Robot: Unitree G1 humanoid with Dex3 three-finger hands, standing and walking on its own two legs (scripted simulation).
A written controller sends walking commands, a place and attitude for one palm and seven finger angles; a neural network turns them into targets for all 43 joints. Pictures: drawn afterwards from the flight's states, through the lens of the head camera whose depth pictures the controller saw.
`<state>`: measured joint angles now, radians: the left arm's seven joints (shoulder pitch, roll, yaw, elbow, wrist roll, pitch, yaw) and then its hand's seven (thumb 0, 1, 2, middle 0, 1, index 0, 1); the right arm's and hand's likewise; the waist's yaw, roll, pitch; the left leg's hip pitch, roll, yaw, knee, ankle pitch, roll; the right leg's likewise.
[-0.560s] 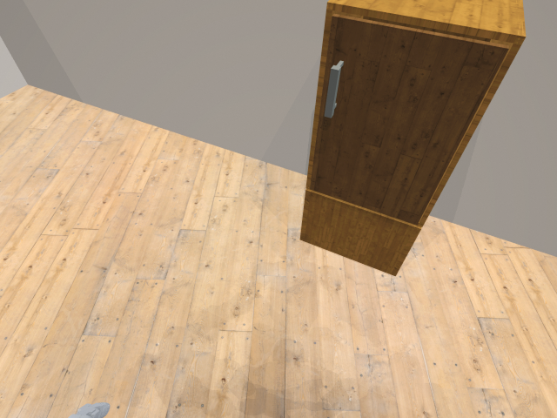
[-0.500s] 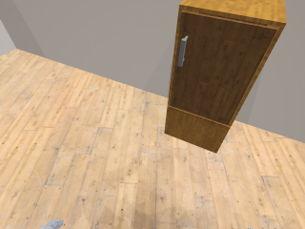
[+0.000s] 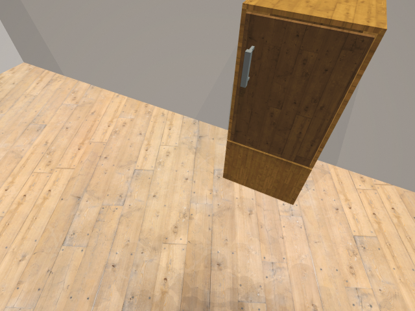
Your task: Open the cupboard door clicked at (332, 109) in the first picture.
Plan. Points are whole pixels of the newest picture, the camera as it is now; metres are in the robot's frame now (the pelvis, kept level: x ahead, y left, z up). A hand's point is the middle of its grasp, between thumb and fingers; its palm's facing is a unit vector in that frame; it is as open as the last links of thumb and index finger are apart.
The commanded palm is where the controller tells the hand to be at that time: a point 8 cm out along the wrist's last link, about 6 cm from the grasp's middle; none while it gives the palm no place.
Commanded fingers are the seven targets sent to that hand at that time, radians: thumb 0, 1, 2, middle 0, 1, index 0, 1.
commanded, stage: stand and wait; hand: left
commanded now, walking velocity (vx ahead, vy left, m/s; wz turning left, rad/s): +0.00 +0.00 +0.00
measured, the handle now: (247, 66) +0.92 -0.09 +0.01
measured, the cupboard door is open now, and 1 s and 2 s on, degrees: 0 0 0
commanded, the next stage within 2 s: look at it before walking up in 0.26 s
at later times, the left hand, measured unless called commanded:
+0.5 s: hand out of the picture +0.08 +0.24 -0.15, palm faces -0.03 -0.94 -0.33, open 7.4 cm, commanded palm none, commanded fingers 0.00 0.90 0.90 -0.20 -0.30 -0.20 -0.30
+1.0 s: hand out of the picture +0.07 +0.24 -0.15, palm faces -0.02 -0.94 -0.33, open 7.4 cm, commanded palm none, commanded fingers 0.00 0.90 0.90 -0.20 -0.30 -0.20 -0.30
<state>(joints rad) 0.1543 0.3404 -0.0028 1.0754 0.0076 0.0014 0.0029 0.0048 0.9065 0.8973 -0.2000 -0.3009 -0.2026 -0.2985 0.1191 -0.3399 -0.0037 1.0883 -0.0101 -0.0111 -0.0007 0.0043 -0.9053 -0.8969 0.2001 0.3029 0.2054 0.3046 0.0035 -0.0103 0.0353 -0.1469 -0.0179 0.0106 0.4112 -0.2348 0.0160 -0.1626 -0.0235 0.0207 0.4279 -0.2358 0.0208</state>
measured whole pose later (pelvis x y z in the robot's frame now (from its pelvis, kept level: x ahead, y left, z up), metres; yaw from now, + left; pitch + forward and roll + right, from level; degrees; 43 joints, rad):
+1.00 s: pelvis +0.00 -0.01 +0.00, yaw +0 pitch -2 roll +0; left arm 0.13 0.34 0.00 1.10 0.01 -0.01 0.00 0.00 0.91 0.90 -0.20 -0.30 -0.20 -0.30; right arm 0.11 -0.34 0.00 1.12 -0.01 -0.02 0.00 0.00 -0.91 -0.90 0.20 0.30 0.20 0.30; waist 0.00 -0.01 0.04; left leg -0.13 0.00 0.01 0.36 -0.20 0.00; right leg -0.15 -0.01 0.02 0.38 -0.21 0.01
